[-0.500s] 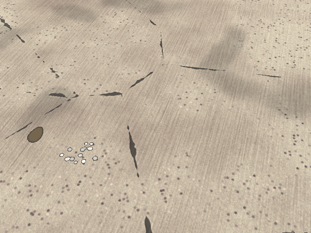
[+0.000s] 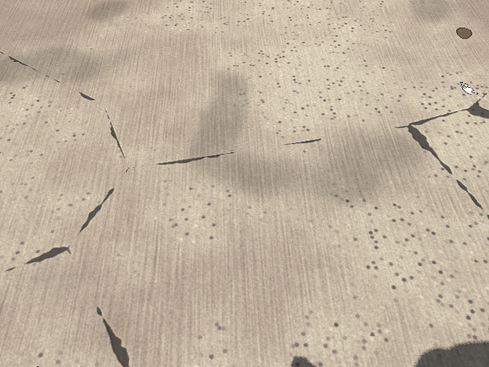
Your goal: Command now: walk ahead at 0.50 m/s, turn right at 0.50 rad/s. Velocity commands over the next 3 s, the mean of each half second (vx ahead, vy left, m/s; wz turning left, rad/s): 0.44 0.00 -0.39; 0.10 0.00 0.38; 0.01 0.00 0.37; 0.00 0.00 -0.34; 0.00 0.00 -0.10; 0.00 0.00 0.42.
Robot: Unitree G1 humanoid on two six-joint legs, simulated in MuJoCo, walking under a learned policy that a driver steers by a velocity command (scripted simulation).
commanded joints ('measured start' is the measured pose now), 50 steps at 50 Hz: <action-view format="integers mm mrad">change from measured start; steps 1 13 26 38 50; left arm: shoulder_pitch -120 105 135 62 68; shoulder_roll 37 134 132 116 93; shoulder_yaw -1 48 27 24 29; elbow -112 -111 -28 -86 -81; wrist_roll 0 8 36 27 13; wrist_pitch -11 -34 -29 46 2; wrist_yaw -20 5 47 68 58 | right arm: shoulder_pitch -17 -136 -252 -180 -179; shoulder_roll -173 -151 -85 -153 -183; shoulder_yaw -44 -22 5 -21 -50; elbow -45 -148 -156 -229 -272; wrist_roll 16 9 14 6 22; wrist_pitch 3 -55 -18 63 122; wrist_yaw -8 -5 38 10 -25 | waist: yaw -2 82 121 87 73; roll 71 11 -37 104 200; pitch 82 -87 -46 -99 -138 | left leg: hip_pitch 3 -725 -524 -344 -331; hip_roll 314 140 78 203 130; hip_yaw -61 -306 -240 -613 -699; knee -61 958 365 63 129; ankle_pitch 388 -73 409 137 30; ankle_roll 135 -14 -18 216 160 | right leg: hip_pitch -27 649 565 136 352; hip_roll -1 -92 -56 101 151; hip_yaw -34 382 48 57 50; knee -79 -471 -455 357 -205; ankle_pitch -17 -67 321 -468 -288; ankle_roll -30 -285 -177 41 45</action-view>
